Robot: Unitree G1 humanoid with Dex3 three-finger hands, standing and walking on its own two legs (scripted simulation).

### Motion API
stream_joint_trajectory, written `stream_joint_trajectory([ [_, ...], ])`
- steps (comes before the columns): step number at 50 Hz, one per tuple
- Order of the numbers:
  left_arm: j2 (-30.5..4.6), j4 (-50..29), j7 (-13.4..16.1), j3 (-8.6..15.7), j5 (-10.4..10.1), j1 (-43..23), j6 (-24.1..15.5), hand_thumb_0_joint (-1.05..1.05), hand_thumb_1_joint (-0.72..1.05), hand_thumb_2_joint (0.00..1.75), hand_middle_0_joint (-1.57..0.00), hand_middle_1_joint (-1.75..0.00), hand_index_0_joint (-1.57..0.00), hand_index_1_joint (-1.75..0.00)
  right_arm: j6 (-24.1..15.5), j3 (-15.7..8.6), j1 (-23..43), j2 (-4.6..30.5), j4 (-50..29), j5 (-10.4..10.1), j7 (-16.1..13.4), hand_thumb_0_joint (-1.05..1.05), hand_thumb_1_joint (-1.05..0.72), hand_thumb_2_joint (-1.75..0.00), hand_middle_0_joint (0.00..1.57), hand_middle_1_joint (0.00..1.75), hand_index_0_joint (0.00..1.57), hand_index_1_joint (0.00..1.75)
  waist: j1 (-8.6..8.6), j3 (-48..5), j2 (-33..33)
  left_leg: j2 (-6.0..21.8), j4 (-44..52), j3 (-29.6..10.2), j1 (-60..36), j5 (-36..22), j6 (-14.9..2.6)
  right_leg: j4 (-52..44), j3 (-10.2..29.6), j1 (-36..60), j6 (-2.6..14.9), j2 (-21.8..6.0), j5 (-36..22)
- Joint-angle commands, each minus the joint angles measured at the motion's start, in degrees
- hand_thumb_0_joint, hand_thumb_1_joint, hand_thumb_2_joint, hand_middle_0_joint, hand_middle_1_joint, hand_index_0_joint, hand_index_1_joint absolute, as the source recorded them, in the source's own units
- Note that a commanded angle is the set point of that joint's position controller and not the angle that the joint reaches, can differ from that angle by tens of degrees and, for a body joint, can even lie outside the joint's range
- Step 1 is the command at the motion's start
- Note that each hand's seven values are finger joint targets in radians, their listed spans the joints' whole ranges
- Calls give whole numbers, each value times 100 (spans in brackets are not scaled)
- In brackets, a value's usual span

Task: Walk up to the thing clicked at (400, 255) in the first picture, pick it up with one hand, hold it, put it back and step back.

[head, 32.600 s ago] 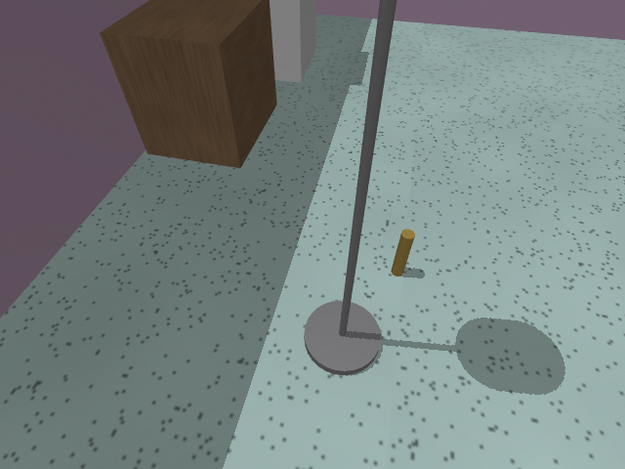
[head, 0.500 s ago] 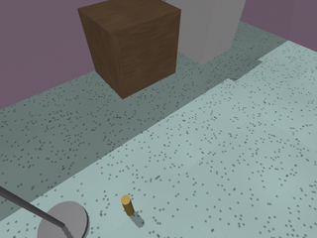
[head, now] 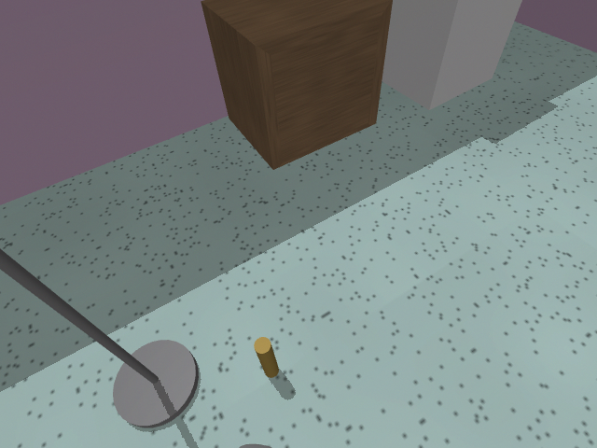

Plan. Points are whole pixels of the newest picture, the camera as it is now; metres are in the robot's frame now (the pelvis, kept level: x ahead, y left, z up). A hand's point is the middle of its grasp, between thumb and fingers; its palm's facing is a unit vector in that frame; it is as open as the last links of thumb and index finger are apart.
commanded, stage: walk up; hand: left
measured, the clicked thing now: (267, 358) +0.45 +0.17 -0.65
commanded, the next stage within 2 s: none
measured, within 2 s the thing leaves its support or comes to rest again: neither
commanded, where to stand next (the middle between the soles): +0.14 -0.01 m, yaw -4 degrees
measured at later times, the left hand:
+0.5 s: hand (143, 444) +0.15 +0.27 -0.16, palm faces -0.08 -0.92 -0.40, open 7.4 cm
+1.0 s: hand out of the picture +0.10 +0.30 -0.16, palm faces -0.17 -0.92 -0.36, open 7.4 cm
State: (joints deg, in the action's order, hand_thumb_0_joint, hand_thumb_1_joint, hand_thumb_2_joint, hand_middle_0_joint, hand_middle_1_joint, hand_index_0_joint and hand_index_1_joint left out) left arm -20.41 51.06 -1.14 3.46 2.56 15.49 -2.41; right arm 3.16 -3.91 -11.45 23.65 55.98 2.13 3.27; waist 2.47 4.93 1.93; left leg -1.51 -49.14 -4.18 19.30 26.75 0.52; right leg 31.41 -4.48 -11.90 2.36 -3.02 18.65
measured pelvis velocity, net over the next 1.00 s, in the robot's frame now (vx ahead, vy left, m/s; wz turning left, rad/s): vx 0.01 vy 0.03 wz -0.11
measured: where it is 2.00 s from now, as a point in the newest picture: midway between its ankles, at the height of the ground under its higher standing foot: outside the picture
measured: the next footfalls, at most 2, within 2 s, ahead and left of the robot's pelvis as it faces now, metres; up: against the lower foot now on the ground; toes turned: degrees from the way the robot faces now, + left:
left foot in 0.10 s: +0.06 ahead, +0.15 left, +0.00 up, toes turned +1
right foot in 0.42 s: +0.14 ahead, -0.12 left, +0.00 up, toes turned -3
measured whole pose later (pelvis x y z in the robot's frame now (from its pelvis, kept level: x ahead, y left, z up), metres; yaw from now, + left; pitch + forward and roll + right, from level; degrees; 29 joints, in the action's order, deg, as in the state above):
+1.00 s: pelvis +0.01 +0.03 -0.01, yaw -6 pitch -2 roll +0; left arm -24.6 54.4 -2.6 3.3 2.0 12.5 1.6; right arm -2.4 -3.8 -16.4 23.0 51.6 2.4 1.4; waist -1.3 5.9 -1.7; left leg 2.2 -35.0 3.0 11.1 22.3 -1.4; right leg 45.9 1.5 -17.9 1.5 0.6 31.1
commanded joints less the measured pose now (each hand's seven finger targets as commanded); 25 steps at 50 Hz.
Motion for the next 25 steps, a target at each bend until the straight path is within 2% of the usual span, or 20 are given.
stream_joint_trajectory([
  [1,-1825,-427,-8,536,-20,267,-43,0,90,90,-20,-30,-20,-30,-515,-251,535,931,-767,-15,-26,0,-90,-90,20,30,20,30,169,-1,-1348,89,1360,475,440,5,-43,-1575,1540,765,904,-994,453],
  [2,-1802,-535,-48,503,-33,105,-11,0,90,90,-20,-30,-20,-30,-557,-275,270,900,-710,-40,-34,0,-90,-90,20,30,20,30,-7,-92,-1341,41,1738,666,-187,-316,-96,-1454,1274,314,845,-898,384],
  [3,-1731,-626,-80,471,-54,-118,35,0,90,90,-20,-30,-20,-30,-609,-316,-288,861,-547,-68,-75,0,-90,-90,20,30,20,30,-321,-308,-1180,-40,2386,891,-1015,-967,-114,-980,927,-71,727,-712,389],
  [4,-1528,-677,-76,380,-78,-239,84,0,90,90,-20,-30,-20,-30,-641,-369,-715,906,-370,-72,-149,0,-90,-90,20,30,20,30,-557,-442,-730,-112,2706,943,-2038,-1431,-157,-288,557,-825,528,-485,323],
  [5,-1131,-746,-52,237,-98,-248,118,0,90,90,-20,-30,-20,-30,-658,-439,-1011,1089,-339,-14,-249,0,-90,-90,20,30,20,30,-732,-598,38,278,2825,201,-2811,-1037,-261,697,295,-1723,292,-227,581],
  [6,-700,-920,-38,98,-132,-237,138,0,90,90,-20,-30,-20,-30,-697,-483,-1088,1565,-486,87,-320,0,-90,-90,20,30,20,30,-728,-529,1147,1845,3555,-2365,-2748,359,-743,2088,362,-2783,-10,469,1414],
  [7,-1366,-735,56,261,-99,-308,169,0,90,90,-20,-30,-20,-30,-709,-561,-811,2028,-678,-33,-339,0,-90,-90,20,30,20,30,-735,-155,597,2599,3736,-3042,-1579,750,-1440,2559,1057,-2491,-7,188,1450],
  [8,-1555,-594,75,275,-156,-199,147,0,90,90,-20,-30,-20,-30,-703,-493,-494,1806,-747,-88,-344,0,-90,-90,20,30,20,30,-565,134,252,2387,3644,-2552,-1249,90,-1513,2834,1311,-2309,-8,151,1188],
  [9,-1441,-472,63,253,-190,123,142,0,90,90,-20,-30,-20,-30,-730,-395,-270,1590,-823,-112,-363,0,-90,-90,20,30,20,30,-367,63,297,2157,3364,-1964,-1562,-1006,-1460,2878,1379,-2346,-32,182,1046],
  [11,-1505,-263,63,260,-208,293,134,0,90,90,-20,-30,-20,-30,-779,-300,-293,1399,-877,-143,-420,0,-90,-90,20,30,20,30,-299,68,467,1836,3034,-966,-1285,-2527,-1235,2559,1328,-1919,-101,106,784],
  [14,-1252,-168,50,186,-288,272,182,0,90,90,-20,-30,-20,-30,-699,-176,342,1184,-1017,-120,-431,0,-90,-90,20,30,20,30,-109,158,803,1642,2495,-11,-383,-4724,-1145,1701,820,-759,-202,111,528],
  [16,-1231,-190,103,183,-291,127,197,0,90,90,-20,-30,-20,-30,-532,-187,302,1250,-990,-169,-454,0,-90,-90,20,30,20,30,-192,8,1144,1507,2009,114,-599,-5415,-1053,1325,403,-660,-205,225,109],
  [18,-1214,-196,163,188,-276,63,209,0,90,90,-20,-30,-20,-30,-342,-192,308,1216,-1013,-257,-478,0,-90,-90,20,30,20,30,-184,-265,1060,1290,1476,174,-705,-5022,-893,566,215,-404,-163,372,-467],
  [19,-1310,-181,177,213,-256,69,192,0,90,90,-20,-30,-20,-30,-256,-184,371,1174,-1049,-307,-473,0,-90,-90,20,30,20,30,-107,-391,805,1100,1166,290,-550,-4546,-691,88,212,-137,-117,358,-1279],
  [20,-1543,-201,195,253,-237,32,175,0,90,90,-20,-30,-20,-30,-176,-164,389,1045,-1077,-366,-467,0,-90,-90,20,30,20,30,-82,-480,278,854,815,408,-330,-3696,-433,47,507,62,-31,92,-3053],
  [21,-1885,-299,215,358,-218,-32,157,0,90,90,-20,-30,-20,-30,-137,-109,244,848,-1136,-421,-475,0,-90,-90,20,30,20,30,-96,-679,-596,401,-59,661,110,-2634,-194,-133,1427,406,336,-709,-4531],
  [22,-2086,-381,231,369,-285,-17,163,0,90,90,-20,-30,-20,-30,-41,-98,93,752,-1136,-437,-516,0,-90,-90,20,30,20,30,-61,-892,-1441,-223,-1270,586,418,325,-127,-610,2773,369,1237,-1830,-5610],
  [23,-2148,-480,270,361,-218,-18,146,0,90,90,-20,-30,-20,-30,71,-177,135,883,-1103,-360,-574,0,-90,-90,20,30,20,30,-16,-951,-1380,-172,-2217,-69,318,1368,-161,-559,3396,79,1662,-2119,-5565],
  [24,-2042,-557,323,350,-203,-205,140,0,90,90,-20,-30,-20,-30,100,-243,74,1012,-1094,-352,-581,0,-90,-90,20,30,20,30,-116,-1008,-1051,-108,-2686,-476,419,1188,-169,-313,3044,103,1632,-1893,-5318],
  [25,-1933,-638,373,341,-196,-451,150,0,90,90,-20,-30,-20,-30,79,-244,-45,1005,-1070,-376,-569,0,-90,-90,20,30,20,30,-177,-1094,-888,-53,-2762,-594,531,905,-177,-159,2523,146,1474,-1667,-5005],
])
